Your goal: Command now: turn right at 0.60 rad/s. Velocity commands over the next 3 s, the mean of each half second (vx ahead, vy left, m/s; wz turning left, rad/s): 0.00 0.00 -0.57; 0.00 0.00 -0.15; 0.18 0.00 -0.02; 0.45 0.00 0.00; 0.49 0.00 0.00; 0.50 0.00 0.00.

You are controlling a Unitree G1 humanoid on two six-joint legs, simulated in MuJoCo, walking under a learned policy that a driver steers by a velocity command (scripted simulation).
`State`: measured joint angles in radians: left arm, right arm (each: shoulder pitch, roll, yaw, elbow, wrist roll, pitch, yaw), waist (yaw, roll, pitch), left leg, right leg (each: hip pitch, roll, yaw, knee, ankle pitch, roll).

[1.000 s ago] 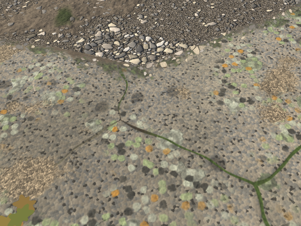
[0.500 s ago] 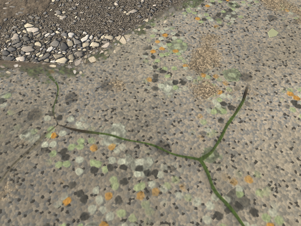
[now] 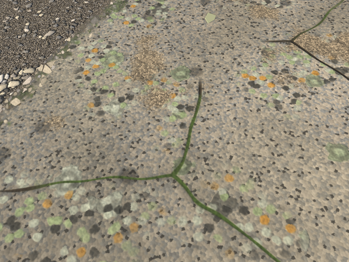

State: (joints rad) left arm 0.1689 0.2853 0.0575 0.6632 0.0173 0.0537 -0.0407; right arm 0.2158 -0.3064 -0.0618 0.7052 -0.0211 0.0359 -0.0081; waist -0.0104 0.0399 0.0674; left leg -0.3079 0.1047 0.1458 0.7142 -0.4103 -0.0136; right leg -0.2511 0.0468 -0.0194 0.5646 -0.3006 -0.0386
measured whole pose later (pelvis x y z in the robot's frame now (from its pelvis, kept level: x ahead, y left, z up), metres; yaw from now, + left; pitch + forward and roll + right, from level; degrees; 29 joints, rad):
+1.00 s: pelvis +0.00 +0.01 +0.02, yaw -19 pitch -2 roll +0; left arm 0.19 0.25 0.00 0.90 0.01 0.02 0.02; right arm 0.23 -0.25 -0.01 0.85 -0.01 0.02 -0.01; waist -0.02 0.01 0.05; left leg -0.17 -0.03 -0.01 0.41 -0.21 0.03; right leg -0.11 0.05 0.08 0.40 -0.26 -0.02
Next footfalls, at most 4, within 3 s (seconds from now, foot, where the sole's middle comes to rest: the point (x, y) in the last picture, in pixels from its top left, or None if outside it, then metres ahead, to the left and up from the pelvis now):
0.50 left None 0.08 0.09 -0.76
0.84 right None -0.02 -0.09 -0.76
1.92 right None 0.42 -0.16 -0.76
2.46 left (215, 187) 0.76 -0.11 -0.76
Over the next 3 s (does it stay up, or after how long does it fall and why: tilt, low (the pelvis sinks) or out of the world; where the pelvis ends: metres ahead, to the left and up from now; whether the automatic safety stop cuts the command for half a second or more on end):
stays up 0.85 -0.23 0.00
